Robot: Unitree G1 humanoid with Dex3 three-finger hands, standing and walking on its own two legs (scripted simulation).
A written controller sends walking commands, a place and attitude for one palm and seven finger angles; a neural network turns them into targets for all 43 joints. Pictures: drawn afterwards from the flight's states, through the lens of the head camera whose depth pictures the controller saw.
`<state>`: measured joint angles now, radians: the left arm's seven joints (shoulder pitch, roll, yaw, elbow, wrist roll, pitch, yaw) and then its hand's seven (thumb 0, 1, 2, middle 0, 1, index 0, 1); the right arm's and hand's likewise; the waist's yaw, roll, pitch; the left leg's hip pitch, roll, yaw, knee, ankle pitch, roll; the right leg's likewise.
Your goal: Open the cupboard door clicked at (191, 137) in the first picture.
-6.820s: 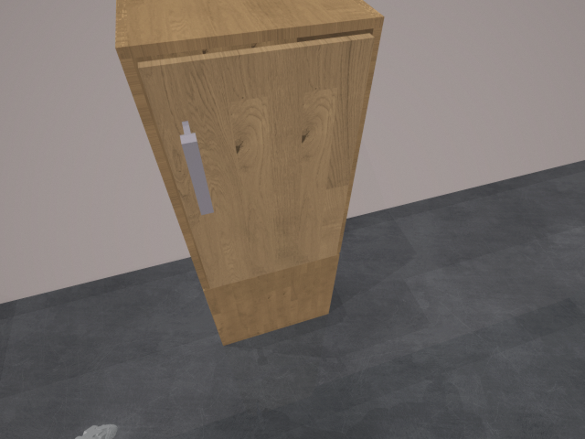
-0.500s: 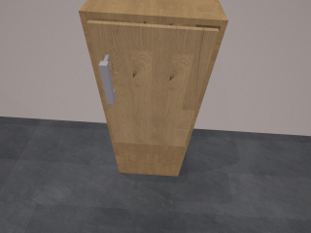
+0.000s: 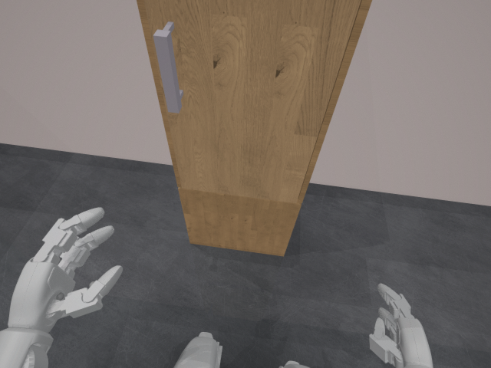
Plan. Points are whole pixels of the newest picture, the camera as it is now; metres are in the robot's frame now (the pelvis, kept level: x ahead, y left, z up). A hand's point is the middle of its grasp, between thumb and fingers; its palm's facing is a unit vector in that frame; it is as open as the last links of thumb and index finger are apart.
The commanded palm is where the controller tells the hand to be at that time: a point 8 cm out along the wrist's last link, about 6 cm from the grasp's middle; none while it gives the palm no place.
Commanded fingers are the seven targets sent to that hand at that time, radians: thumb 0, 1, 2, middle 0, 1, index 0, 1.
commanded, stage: raise the hand with hooked fingers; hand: left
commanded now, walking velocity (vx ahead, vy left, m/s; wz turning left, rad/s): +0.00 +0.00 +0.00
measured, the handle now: (172, 69) +0.60 +0.22 +0.15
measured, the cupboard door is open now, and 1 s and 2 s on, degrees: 0 0 0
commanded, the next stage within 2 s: move the hooked fingers beside the handle in 1.52 s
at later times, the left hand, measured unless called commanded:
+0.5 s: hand (75, 218) +0.28 +0.27 +0.11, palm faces +0.00 -1.00 -0.05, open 12.5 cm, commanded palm +0.25 +0.33 +0.12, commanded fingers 0.00 -0.38 0.35 -0.29 -1.12 -0.29 -1.12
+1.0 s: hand (40, 164) +0.32 +0.31 +0.17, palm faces +0.02 -1.00 -0.06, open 13.9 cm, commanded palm +0.29 +0.36 +0.18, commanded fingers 0.00 -0.50 0.30 -0.30 -1.20 -0.30 -1.20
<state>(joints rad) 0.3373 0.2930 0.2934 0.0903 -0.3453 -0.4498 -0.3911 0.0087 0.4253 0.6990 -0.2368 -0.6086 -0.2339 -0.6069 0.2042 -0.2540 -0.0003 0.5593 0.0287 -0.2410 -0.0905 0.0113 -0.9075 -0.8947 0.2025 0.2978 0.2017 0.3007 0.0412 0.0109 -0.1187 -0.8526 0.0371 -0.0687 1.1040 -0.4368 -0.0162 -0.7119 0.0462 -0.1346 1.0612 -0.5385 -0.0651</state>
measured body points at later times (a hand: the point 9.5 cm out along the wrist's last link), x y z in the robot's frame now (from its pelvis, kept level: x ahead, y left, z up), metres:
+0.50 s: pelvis +0.02 +0.04 +0.04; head +0.05 +0.05 +0.49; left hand +0.27 +0.33 +0.12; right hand +0.17 -0.22 -0.03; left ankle +0.06 +0.13 -0.66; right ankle +0.00 -0.08 -0.66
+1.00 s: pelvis +0.02 +0.04 +0.06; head +0.03 +0.05 +0.51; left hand +0.31 +0.37 +0.18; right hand +0.19 -0.19 -0.01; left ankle +0.06 +0.13 -0.66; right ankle +0.00 -0.08 -0.66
